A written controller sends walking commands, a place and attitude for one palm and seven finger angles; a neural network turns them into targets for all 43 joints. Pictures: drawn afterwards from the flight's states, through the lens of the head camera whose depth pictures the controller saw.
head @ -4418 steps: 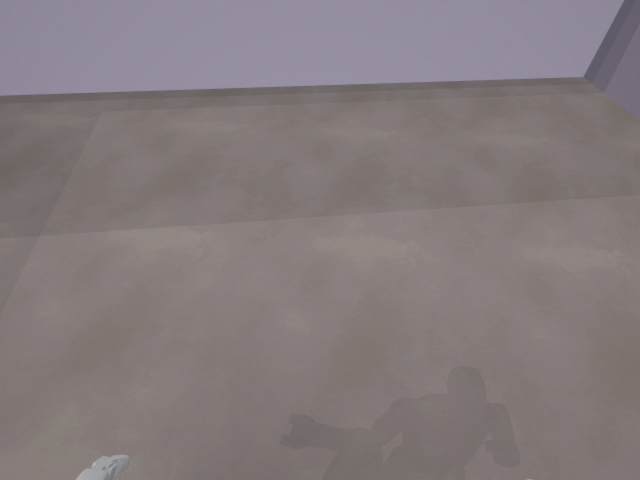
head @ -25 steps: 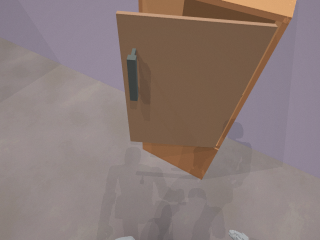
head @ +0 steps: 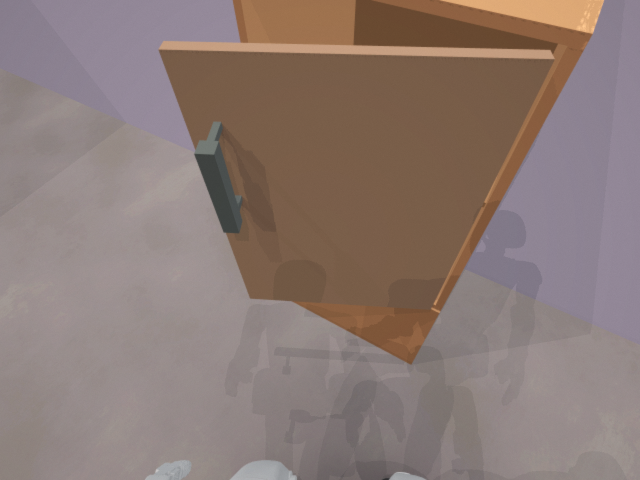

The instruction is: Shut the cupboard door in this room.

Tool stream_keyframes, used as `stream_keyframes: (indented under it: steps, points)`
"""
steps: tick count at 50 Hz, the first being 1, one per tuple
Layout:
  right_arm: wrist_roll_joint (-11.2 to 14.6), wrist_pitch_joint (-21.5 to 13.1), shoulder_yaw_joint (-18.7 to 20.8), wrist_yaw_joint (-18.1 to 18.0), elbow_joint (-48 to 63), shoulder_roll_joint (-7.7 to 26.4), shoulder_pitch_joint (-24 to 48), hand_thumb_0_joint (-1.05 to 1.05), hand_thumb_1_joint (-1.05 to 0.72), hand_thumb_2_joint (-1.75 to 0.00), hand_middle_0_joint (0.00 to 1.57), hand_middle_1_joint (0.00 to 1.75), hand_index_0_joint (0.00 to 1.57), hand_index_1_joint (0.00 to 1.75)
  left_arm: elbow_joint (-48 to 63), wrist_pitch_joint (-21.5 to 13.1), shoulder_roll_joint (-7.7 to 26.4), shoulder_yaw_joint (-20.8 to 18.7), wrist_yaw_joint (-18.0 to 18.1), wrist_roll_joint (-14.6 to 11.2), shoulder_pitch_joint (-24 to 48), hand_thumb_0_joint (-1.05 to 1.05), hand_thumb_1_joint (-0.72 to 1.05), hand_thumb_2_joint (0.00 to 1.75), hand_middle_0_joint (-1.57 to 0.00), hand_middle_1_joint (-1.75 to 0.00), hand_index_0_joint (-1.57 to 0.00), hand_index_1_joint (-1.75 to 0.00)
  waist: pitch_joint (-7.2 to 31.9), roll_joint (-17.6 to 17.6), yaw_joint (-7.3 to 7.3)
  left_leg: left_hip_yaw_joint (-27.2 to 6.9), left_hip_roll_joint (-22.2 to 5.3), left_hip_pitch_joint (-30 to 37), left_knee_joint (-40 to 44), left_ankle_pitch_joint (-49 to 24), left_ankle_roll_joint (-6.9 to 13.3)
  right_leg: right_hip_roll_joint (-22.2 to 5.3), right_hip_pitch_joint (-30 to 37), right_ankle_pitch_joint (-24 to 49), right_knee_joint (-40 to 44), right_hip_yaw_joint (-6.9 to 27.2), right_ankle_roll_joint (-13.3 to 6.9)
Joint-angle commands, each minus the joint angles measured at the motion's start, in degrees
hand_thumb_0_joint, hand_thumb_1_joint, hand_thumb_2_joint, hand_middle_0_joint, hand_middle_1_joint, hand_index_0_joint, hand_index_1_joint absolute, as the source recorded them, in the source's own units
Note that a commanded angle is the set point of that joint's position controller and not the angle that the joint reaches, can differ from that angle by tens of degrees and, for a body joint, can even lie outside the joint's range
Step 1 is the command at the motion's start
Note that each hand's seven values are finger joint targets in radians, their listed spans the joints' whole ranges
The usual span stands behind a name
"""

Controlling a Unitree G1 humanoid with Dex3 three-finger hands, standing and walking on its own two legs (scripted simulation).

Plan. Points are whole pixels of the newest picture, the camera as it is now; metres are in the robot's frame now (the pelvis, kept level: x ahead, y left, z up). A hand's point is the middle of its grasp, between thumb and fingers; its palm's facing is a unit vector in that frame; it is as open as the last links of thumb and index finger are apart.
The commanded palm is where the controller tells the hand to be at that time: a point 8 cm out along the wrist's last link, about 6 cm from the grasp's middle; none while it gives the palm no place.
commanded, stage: come to a stop and stand still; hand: left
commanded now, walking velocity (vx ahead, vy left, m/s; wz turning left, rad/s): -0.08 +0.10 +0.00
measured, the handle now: (224, 180) +0.47 +0.16 +0.08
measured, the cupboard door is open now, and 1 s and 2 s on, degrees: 26 26 26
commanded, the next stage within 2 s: look again from close up in 1.02 s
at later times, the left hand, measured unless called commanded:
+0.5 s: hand out of the picture -0.04 +0.24 -0.17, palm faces +0.03 -0.97 -0.24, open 7.3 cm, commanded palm none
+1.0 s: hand out of the picture -0.09 +0.20 -0.17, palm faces +0.00 -0.99 -0.14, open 7.3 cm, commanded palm none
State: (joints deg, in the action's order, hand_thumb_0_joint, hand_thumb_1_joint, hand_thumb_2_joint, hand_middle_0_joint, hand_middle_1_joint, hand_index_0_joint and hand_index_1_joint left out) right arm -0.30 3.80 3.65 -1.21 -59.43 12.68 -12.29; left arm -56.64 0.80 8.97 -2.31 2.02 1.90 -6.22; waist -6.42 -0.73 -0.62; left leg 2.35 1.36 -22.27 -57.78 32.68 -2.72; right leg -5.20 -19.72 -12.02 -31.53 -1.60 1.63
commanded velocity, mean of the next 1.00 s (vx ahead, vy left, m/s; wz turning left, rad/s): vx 0.00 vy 0.00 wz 0.00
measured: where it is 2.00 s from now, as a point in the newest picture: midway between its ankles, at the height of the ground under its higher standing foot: outside the picture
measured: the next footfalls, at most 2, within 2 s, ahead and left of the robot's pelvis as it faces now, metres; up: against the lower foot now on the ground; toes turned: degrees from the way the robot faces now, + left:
left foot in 0.16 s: +0.01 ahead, +0.14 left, +0.00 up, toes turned +3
right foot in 0.48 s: -0.06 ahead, -0.07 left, +0.00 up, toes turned -1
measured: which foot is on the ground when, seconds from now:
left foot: up 0.00-0.14, down 0.16-1.00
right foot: down 0.00-0.16, up 0.18-0.46, down 0.48-1.00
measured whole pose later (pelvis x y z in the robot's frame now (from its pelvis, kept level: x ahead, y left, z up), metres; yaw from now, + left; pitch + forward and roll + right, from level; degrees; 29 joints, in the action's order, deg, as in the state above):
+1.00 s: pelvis -0.07 +0.04 +0.01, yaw -1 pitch -1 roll +0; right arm -0.8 0.9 0.4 -1.7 -67.1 7.5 -20.6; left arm -65.3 0.8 6.8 -0.2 2.0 0.6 -17.4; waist -2.2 1.2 -1.2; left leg 5.2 0.3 -12.3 -21.3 7.8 2.1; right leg 0.9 -6.5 -14.7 -22.5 0.1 -1.0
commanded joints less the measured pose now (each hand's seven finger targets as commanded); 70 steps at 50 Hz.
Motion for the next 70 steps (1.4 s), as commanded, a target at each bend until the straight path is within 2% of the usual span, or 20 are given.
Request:
stream_keyframes:
  steps: [1,4,6,7,8,9,13,19,22,23,25,28,36,41,55,56,57,60,66,70]
  points:
    - [0.0,-0.7,0.3,0.6,5.0,2.5,-0.7,0.0,-0.9,-0.9,0.2,0.3,0.2,0.3,2.4,-0.1,13.6,-3.4,1.3,0.0,-6.2,0.0,0.9,0.9,-0.2,-0.3,-0.2,-0.3,13.6,13.1,3.27,-3.3,-1.7,-2.5,2.4,-3.0,-0.7,-15.2,14.1,42.0,6.7,10.5,-12.8]
    - [0.1,-1.3,0.0,0.8,4.7,1.9,-3.8,0.0,-0.9,-0.9,0.2,0.3,0.2,0.3,3.4,0.1,13.7,-3.5,0.9,0.3,-3.9,0.0,0.9,0.9,-0.2,-0.3,-0.2,-0.3,13.6,12.7,1.21,-0.9,-1.6,3.8,18.5,-8.8,-0.5,-12.9,11.4,33.0,4.9,9.0,-10.1]
    - [-0.1,-2.0,0.1,0.9,3.6,3.5,-7.6,0.0,-0.9,-0.9,0.2,0.3,0.2,0.3,3.5,0.7,12.0,-3.1,0.5,-0.4,-3.2,0.0,0.9,0.9,-0.2,-0.3,-0.2,-0.3,13.2,8.4,-0.83,-0.4,-3.0,15.0,34.0,-22.3,0.0,-8.7,3.6,15.8,0.3,6.2,-5.6]
    - [-0.7,-2.6,0.9,0.8,4.5,7.5,-6.5,0.0,-0.9,-0.9,0.2,0.3,0.2,0.3,4.2,1.4,8.4,-2.4,0.3,-0.8,-4.7,0.0,0.9,0.9,-0.2,-0.3,-0.2,-0.3,12.5,-7.8,-0.32,-11.2,-12.4,16.8,39.5,-27.3,2.6,-1.6,-3.8,-4.1,-6.9,1.6,-1.9]
    - [-1.3,-2.4,1.5,0.3,6.4,11.6,-4.2,0.0,-0.9,-0.9,0.2,0.3,0.2,0.3,5.0,2.1,6.4,-1.9,0.3,-1.0,-3.4,0.0,0.9,0.9,-0.2,-0.3,-0.2,-0.3,8.5,-18.0,-0.83,-19.0,-21.0,7.7,42.9,-37.0,8.1,3.6,-5.5,-21.0,-16.4,0.4,0.3]
    - [-1.7,-1.9,1.1,-0.1,7.8,11.2,-0.7,0.0,-0.9,-0.9,0.2,0.3,0.2,0.3,5.1,2.9,7.6,-2.2,0.4,-0.9,-2.5,0.0,0.9,0.9,-0.2,-0.3,-0.2,-0.3,5.6,-13.0,-0.42,-16.5,-21.5,-0.1,42.9,-33.8,11.8,3.4,-1.9,-20.6,-23.1,4.7,-0.7]
    - [-1.5,-2.9,-0.6,-1.2,8.2,6.7,2.8,0.0,-0.9,-0.9,0.2,0.3,0.2,0.3,2.1,3.1,7.9,-2.3,-0.2,-0.5,-5.6,0.0,0.9,0.9,-0.2,-0.3,-0.2,-0.3,2.1,-9.0,1.93,-9.1,-14.9,4.0,40.4,-39.2,10.6,3.9,-6.1,-13.1,-30.7,6.3,-0.7]
    - [-0.9,-3.6,-0.5,-1.2,5.3,6.2,-1.4,0.0,-0.9,-0.9,0.2,0.3,0.2,0.3,1.5,1.7,5.6,-0.3,-0.5,-1.0,-6.7,0.0,0.9,0.9,-0.2,-0.3,-0.2,-0.3,8.2,-5.8,-0.03,-11.1,-16.1,16.4,39.7,-39.9,13.0,3.6,0.3,-14.2,-9.6,2.1,-0.5]
    - [-0.1,-3.7,-0.7,-1.0,3.7,5.5,-1.4,0.0,-0.9,-0.9,0.2,0.3,0.2,0.3,-0.9,0.7,5.4,0.0,-0.2,-1.1,-11.7,0.0,0.9,0.9,-0.2,-0.3,-0.2,-0.3,9.6,-3.4,1.59,-10.0,-13.7,15.3,36.5,-40.3,10.6,3.8,9.3,-2.3,6.9,2.2,-1.4]
    - [0.4,-3.8,-0.9,-0.8,3.4,4.5,-1.5,0.0,-0.9,-0.9,0.2,0.3,0.2,0.3,-1.8,0.1,6.0,0.2,0.1,-1.0,-13.3,0.0,0.9,0.9,-0.2,-0.3,-0.2,-0.3,10.3,-0.8,1.58,-8.8,-11.0,13.6,34.8,-36.3,8.1,2.3,12.5,4.0,12.6,5.8,-2.3]
    - [0.8,-3.6,-1.5,-0.4,3.1,1.9,-1.6,0.0,-0.9,-0.9,0.2,0.3,0.2,0.3,-2.1,-0.8,8.1,0.4,0.3,-1.0,-11.0,0.0,0.9,0.9,-0.2,-0.3,-0.2,-0.3,6.6,6.2,-0.52,-3.9,-5.5,11.7,34.2,-24.1,3.8,-5.7,8.6,7.4,14.6,12.5,-6.0]
    - [0.0,-3.8,-1.6,-0.3,0.4,1.8,-3.4,0.0,-0.9,-0.9,0.2,0.3,0.2,0.3,-3.2,-1.7,6.1,0.8,0.3,-1.1,-10.8,0.0,0.9,0.9,-0.2,-0.3,-0.2,-0.3,7.7,9.8,-0.79,-3.4,-5.9,16.1,35.1,-30.7,3.8,-3.0,8.0,14.0,12.0,9.6,-5.5]
    - [-0.2,-3.4,-2.6,-0.4,-3.9,1.6,-5.4,0.0,-0.9,-0.9,0.2,0.3,0.2,0.3,-5.8,-0.8,4.4,1.7,0.4,-1.4,-12.8,0.0,0.9,0.9,-0.2,-0.3,-0.2,-0.3,-2.1,1.4,-0.07,-4.9,-6.5,12.8,41.2,-19.2,3.9,-0.5,3.7,-6.0,16.4,8.4,-4.3]
    - [-0.3,-3.2,-2.6,-0.7,-4.8,0.8,-7.5,0.0,-0.9,-0.9,0.2,0.3,0.2,0.3,-6.7,-0.6,3.9,1.6,0.2,-1.4,-14.1,0.0,0.9,0.9,-0.2,-0.3,-0.2,-0.3,-2.6,-1.1,0.24,-5.2,-6.4,10.3,42.5,-14.8,3.9,0.1,4.2,-8.8,16.6,8.3,-4.3]
    - [-0.2,-4.2,-2.7,-1.2,-5.8,-0.6,-10.2,0.0,-0.9,-0.9,0.2,0.3,0.2,0.3,-8.0,-1.0,1.6,1.6,0.4,-1.5,-15.9,0.0,0.9,0.9,-0.2,-0.3,-0.2,-0.3,0.6,1.4,0.37,-6.0,-7.3,11.6,42.0,-19.8,4.4,0.3,6.3,-2.7,14.5,7.1,-4.2]
    - [-0.3,-5.7,-3.3,0.0,-1.8,1.5,-3.8,0.0,-0.9,-0.9,0.2,0.3,0.2,0.3,-8.0,-3.5,3.4,2.8,2.2,0.1,-18.4,0.0,0.9,0.9,-0.2,-0.3,-0.2,-0.3,-1.0,-2.7,2.23,-3.7,-7.4,8.0,29.5,-27.9,3.0,-1.8,4.7,7.9,13.9,7.3,-4.1]
    - [-0.2,-6.1,-3.7,0.2,0.3,-0.1,-4.3,0.0,-0.9,-0.9,0.2,0.3,0.2,0.3,-7.5,-4.7,5.4,2.0,2.2,-0.2,-18.6,0.0,0.9,0.9,-0.2,-0.3,-0.2,-0.3,2.0,-1.7,0.22,-4.2,-6.5,9.3,29.7,-29.1,2.9,-4.1,6.3,21.6,12.3,8.6,-4.3]
    - [-0.5,-6.4,-3.2,-0.4,-0.5,0.0,-10.1,0.0,-0.9,-0.9,0.2,0.3,0.2,0.3,-5.5,-4.3,3.8,2.2,1.8,-1.2,-16.9,0.0,0.9,0.9,-0.2,-0.3,-0.2,-0.3,11.9,3.0,-0.77,-5.6,-7.1,11.8,30.7,-31.1,4.5,-1.8,11.5,13.5,7.5,6.5,-5.0]
    - [-0.6,-5.3,-2.6,-0.1,1.5,1.5,-7.1,0.0,-0.9,-0.9,0.2,0.3,0.2,0.3,-3.2,-2.7,3.5,2.4,1.2,-0.8,-16.6,0.0,0.9,0.9,-0.2,-0.3,-0.2,-0.3,-1.0,3.5,-0.08,-7.4,-6.7,5.1,35.2,-17.3,5.2,0.5,1.6,-6.9,8.8,6.4,-5.0]
    - [-0.7,-5.2,-2.3,0.1,2.7,3.0,-6.1,0.0,-0.9,-0.9,0.2,0.3,0.2,0.3,-1.8,-2.2,4.6,2.1,1.0,-0.6,-17.4,0.0,0.9,0.9,-0.2,-0.3,-0.2,-0.3,-1.6,1.7,0.45,-9.2,-7.3,3.3,38.5,-11.7,5.7,1.3,1.6,-7.6,7.7,5.7,-4.7]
